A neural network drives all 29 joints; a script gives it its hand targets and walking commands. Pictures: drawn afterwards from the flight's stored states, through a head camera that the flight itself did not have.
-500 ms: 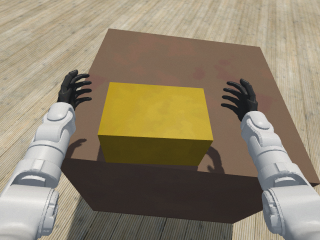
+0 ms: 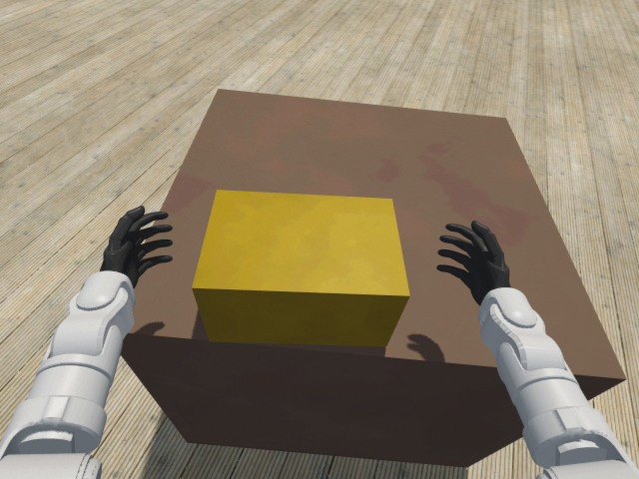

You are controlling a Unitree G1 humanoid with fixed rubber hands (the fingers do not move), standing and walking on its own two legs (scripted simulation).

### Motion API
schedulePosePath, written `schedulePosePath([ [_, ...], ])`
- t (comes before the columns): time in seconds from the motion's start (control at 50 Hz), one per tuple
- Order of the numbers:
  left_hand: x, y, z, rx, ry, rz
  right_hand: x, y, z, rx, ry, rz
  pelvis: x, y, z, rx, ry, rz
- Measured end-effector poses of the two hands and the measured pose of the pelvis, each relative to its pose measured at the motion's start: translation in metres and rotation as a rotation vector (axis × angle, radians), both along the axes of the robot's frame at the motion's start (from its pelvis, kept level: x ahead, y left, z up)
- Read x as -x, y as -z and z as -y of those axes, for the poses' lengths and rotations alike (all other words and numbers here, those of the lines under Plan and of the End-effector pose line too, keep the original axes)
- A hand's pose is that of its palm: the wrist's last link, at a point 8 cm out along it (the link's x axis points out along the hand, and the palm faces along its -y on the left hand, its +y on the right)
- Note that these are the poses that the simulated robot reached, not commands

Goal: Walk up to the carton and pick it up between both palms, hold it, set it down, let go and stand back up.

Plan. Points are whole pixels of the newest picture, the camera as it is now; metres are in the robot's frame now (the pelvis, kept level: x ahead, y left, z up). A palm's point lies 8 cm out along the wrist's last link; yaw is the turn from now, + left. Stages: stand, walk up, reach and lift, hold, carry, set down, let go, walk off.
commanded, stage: set down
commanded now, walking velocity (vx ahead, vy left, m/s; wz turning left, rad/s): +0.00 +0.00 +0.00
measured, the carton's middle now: (302, 268) +0.44 +0.02 -0.02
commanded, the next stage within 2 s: let go in 1.42 s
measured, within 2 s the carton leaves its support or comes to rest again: neither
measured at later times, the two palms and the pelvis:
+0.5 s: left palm (114, 334) +0.30 +0.24 +0.03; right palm (495, 346) +0.29 -0.21 +0.04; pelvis -0.01 +0.00 +0.00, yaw +0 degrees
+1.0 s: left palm (114, 396) +0.25 +0.24 -0.01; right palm (491, 400) +0.24 -0.21 +0.00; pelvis +0.01 +0.00 +0.00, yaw -1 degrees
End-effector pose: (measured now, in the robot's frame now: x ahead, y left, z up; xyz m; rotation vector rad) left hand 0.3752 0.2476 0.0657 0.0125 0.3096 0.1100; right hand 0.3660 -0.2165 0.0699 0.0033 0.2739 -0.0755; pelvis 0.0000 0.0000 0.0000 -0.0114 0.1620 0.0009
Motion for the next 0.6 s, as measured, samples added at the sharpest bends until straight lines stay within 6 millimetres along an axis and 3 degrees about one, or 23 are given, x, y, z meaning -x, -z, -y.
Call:
schedulePosePath([
  [0.44, 0.064, 0.027, 0.002, 0.017, -0.021, 0.007, 0.068, 0.024, -0.003, -0.004, 0.028, -0.027, 0.008, -0.002, 0.001, -0.007, 0.006, 0.129],
  [0.6, 0.078, 0.035, 0.005, 0.025, -0.03, -0.014, 0.08, 0.033, -0.001, -0.012, 0.037, -0.043, 0.008, -0.001, -0.001, -0.01, 0.014, 0.149],
])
